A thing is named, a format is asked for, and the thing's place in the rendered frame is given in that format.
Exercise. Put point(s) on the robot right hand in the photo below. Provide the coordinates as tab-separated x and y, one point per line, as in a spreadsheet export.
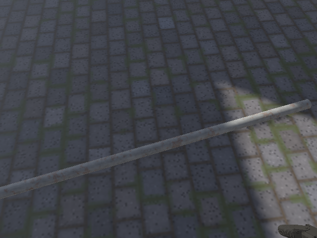
297	231

